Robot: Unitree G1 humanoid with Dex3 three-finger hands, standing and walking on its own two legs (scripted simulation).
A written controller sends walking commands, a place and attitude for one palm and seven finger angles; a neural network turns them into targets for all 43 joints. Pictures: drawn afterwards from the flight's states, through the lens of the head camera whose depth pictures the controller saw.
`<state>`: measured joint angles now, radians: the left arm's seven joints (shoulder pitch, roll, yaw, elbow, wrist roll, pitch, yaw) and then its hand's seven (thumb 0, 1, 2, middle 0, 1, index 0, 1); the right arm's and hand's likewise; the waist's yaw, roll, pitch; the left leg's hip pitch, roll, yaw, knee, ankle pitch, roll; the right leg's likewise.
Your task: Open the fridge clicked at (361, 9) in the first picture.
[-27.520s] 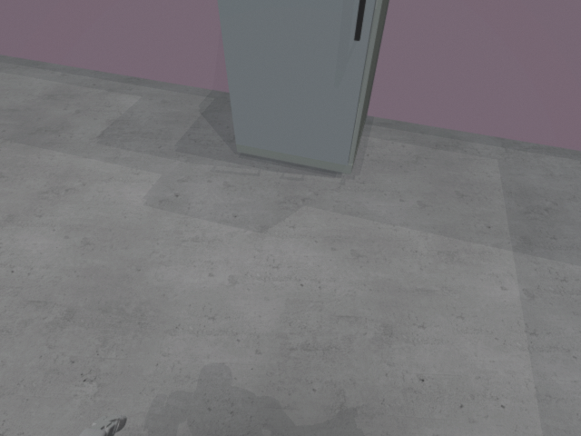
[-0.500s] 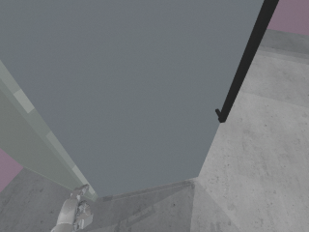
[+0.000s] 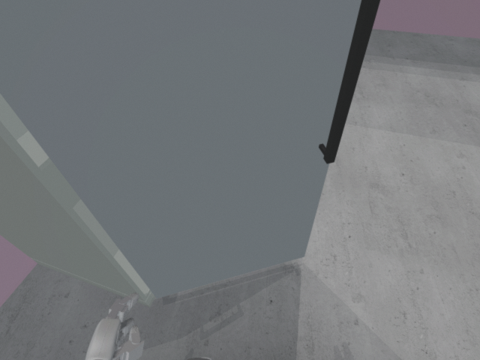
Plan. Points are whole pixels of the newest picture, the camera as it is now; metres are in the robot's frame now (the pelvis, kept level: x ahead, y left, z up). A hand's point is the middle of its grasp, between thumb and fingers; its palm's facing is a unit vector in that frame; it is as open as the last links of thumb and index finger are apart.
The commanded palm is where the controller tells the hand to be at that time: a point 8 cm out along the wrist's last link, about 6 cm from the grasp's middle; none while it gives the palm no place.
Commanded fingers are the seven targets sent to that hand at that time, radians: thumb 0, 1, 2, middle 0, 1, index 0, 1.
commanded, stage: step back with the hand held close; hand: right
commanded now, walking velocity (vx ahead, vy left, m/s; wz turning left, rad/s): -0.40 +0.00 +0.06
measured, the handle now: (346, 70) +0.58 -0.17 +0.19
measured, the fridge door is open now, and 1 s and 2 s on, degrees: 55 55 55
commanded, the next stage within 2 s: stop stepping back and stand still in 0.90 s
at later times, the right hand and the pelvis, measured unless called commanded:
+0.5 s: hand out of the picture +0.14 -0.28 +0.20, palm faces +0.50 +0.75 -0.43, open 7.4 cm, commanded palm +0.09 -0.29 +0.20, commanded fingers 0.00 -0.90 -0.90 0.20 0.30 0.20 0.30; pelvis -0.06 +0.00 +0.01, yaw +2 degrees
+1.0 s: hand out of the picture +0.09 -0.30 +0.18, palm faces +0.37 +0.87 -0.32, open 7.4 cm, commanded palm +0.01 -0.32 +0.20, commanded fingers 0.00 -0.90 -0.90 0.20 0.30 0.20 0.30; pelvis -0.15 -0.03 +0.01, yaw +4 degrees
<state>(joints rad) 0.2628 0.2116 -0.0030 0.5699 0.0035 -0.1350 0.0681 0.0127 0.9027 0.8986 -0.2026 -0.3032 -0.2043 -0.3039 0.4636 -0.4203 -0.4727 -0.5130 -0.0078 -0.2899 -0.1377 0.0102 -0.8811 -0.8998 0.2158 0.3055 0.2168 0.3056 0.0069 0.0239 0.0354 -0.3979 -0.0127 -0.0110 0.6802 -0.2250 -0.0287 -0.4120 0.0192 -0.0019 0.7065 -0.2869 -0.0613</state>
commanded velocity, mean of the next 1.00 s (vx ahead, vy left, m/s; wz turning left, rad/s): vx -0.39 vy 0.00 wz -0.01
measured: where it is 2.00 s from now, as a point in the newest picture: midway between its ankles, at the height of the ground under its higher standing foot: outside the picture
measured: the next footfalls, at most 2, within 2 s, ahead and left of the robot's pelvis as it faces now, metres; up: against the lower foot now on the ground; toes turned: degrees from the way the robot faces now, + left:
left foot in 0.54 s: -0.18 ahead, +0.14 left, +0.00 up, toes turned +3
left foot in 1.16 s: -0.25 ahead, +0.05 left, +0.00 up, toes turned +9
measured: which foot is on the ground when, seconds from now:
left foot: down 0.00-0.30, up 0.32-0.52, down 0.54-0.94, up 0.96-1.00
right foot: down 0.00-1.00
